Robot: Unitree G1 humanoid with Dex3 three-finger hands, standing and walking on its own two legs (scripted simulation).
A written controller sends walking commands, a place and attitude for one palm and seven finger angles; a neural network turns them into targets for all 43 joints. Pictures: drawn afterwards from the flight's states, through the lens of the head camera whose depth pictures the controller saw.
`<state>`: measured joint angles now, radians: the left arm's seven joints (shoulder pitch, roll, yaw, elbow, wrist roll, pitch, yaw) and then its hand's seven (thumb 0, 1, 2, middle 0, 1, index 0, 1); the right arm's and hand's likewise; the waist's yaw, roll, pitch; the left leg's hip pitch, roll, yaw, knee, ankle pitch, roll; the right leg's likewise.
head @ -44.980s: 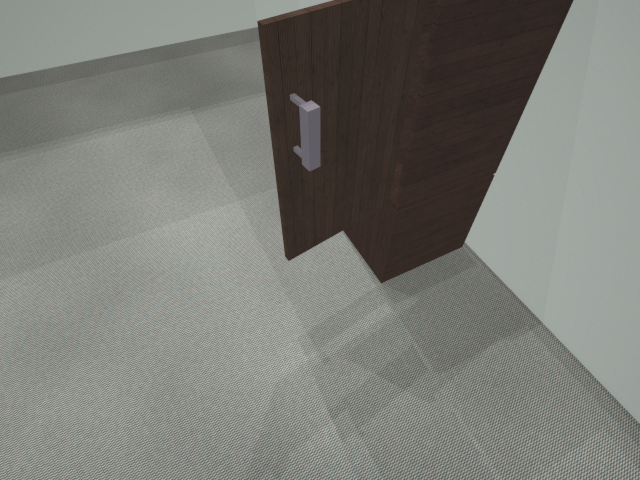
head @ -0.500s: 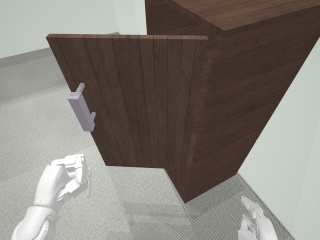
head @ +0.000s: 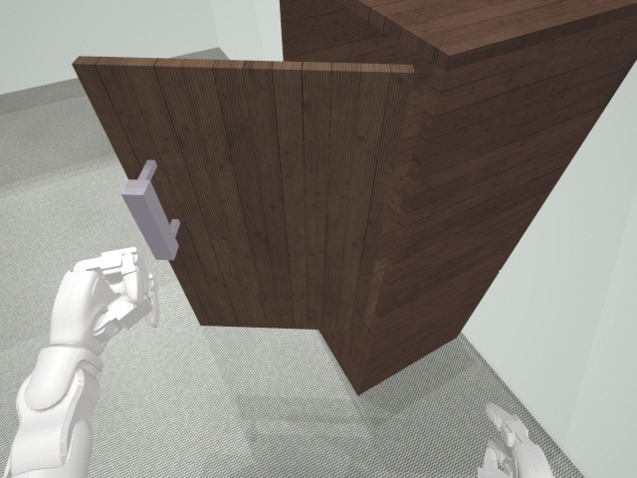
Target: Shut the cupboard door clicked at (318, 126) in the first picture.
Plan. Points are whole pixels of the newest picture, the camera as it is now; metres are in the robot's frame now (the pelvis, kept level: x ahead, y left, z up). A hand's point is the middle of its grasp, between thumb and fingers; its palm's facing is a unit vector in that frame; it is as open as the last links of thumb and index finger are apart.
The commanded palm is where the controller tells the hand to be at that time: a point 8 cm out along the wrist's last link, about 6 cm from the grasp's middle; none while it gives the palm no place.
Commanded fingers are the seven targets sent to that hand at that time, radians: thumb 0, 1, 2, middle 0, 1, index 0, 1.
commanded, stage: bring the fist close to the handle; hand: left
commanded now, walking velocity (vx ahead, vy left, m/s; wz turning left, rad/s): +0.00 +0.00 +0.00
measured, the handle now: (158, 210) +0.43 +0.25 +0.09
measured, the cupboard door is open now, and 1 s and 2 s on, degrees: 59 59 41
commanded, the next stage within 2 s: push the door shut along its arc in 0.88 s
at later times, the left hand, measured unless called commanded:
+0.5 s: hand (150, 269) +0.34 +0.23 +0.08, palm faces +0.05 -1.00 -0.03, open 3.1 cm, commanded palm +0.30 +0.28 +0.09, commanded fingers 0.00 0.90 0.90 -1.30 -1.50 -1.30 -1.50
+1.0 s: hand (155, 264) +0.34 +0.22 +0.10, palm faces +0.05 -1.00 -0.04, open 3.1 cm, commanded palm +0.31 +0.27 +0.09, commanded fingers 0.00 0.90 0.90 -1.30 -1.50 -1.30 -1.50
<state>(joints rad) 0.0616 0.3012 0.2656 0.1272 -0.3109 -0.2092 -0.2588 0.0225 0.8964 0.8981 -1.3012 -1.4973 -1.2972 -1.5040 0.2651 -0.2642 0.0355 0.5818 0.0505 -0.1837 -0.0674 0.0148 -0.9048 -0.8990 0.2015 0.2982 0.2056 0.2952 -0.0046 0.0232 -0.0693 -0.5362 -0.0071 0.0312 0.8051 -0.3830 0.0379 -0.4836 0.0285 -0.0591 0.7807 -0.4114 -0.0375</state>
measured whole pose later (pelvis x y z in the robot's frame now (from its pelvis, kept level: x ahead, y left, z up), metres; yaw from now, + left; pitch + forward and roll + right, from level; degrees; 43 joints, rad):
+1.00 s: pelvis -0.01 +0.01 +0.00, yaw +0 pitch +6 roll -1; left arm -0.19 0.32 0.25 0.41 -0.25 -0.23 -0.23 0.02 0.90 0.90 -1.30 -1.50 -1.30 -1.50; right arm 0.27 -0.26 0.03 0.60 0.05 -0.10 -0.05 0.01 -0.90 -0.90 0.20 0.30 0.21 0.30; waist -0.02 0.03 -0.07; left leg -0.52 -0.02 0.04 0.77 -0.36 0.05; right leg -0.47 0.02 -0.05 0.75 -0.38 -0.03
